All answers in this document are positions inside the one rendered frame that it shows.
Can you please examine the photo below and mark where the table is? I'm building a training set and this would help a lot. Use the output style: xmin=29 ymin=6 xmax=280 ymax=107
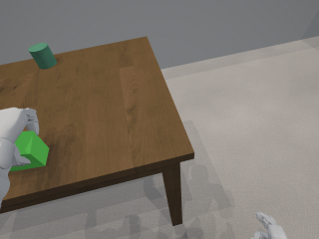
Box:
xmin=0 ymin=36 xmax=194 ymax=226

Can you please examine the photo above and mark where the sponge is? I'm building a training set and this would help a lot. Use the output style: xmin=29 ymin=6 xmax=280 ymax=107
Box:
xmin=9 ymin=130 xmax=50 ymax=171

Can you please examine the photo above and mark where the left robot forearm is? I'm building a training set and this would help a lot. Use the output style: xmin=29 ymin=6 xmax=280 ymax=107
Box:
xmin=0 ymin=137 xmax=15 ymax=209

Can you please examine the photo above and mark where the robot left hand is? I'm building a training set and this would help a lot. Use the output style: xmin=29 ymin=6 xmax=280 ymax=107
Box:
xmin=0 ymin=107 xmax=40 ymax=167

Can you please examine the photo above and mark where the robot right hand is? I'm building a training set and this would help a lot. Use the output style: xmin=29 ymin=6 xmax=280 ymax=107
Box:
xmin=250 ymin=212 xmax=288 ymax=239

